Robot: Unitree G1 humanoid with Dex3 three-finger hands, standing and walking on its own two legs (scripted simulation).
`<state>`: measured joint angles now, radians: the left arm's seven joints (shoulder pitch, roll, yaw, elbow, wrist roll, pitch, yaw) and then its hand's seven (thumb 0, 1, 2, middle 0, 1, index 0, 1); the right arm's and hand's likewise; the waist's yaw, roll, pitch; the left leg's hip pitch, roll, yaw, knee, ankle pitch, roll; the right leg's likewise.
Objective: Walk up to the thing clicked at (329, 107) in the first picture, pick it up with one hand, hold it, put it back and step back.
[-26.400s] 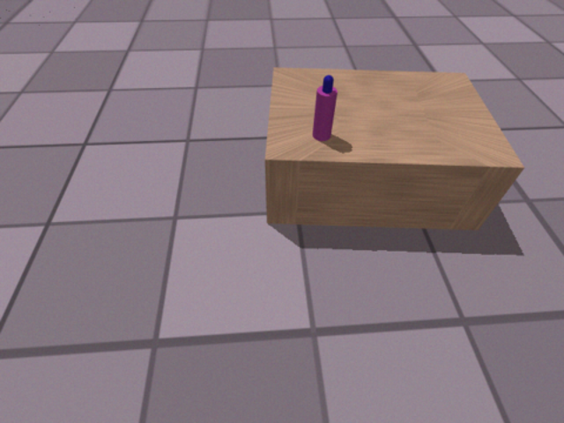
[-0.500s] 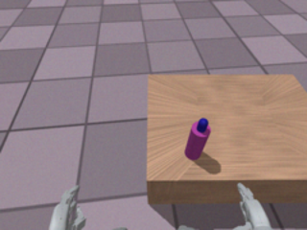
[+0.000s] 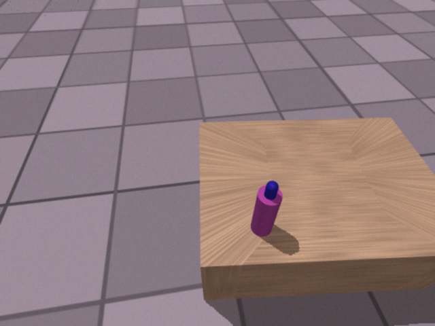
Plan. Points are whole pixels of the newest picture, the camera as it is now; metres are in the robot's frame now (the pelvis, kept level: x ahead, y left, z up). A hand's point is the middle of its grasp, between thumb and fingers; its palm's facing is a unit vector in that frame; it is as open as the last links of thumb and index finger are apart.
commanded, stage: home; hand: right
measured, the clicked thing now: (266, 207) +0.49 -0.16 -0.25
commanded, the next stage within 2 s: stand in 0.10 s
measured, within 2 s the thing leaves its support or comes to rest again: neither
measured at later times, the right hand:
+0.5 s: hand out of the picture +0.02 -0.24 -0.15, palm faces -0.02 +0.94 -0.35, open 12.9 cm
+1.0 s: hand out of the picture +0.07 -0.22 -0.14, palm faces -0.02 +0.94 -0.34, open 7.4 cm
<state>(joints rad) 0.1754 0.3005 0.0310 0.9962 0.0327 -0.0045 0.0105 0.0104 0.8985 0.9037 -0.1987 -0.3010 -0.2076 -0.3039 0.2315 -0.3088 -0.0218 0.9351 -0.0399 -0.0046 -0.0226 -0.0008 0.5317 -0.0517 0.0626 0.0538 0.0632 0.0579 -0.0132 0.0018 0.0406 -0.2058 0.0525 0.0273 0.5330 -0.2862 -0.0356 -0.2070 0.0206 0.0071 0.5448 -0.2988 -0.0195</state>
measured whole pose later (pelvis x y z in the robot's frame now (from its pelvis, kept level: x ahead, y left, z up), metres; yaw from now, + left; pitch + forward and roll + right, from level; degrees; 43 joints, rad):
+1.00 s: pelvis +0.00 +0.02 +0.01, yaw +0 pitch -3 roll +0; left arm 0.11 0.33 0.00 1.17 0.01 -0.01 0.01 0.01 0.90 0.90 -0.20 -0.30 -0.21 -0.30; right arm 0.12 -0.32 0.00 1.14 -0.02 -0.01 -0.01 0.01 -0.89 -0.89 0.21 0.30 0.21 0.30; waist 0.00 -0.01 0.05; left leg -0.09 0.02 0.05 0.34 -0.19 0.00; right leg -0.09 -0.01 0.02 0.33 -0.19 0.02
